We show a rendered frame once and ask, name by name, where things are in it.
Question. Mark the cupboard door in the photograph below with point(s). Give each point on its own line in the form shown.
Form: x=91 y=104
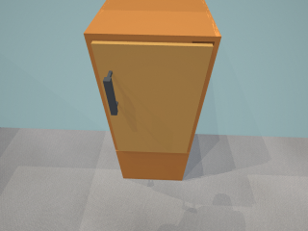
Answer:
x=157 y=86

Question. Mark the handle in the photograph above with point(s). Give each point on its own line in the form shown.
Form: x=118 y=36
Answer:
x=110 y=93

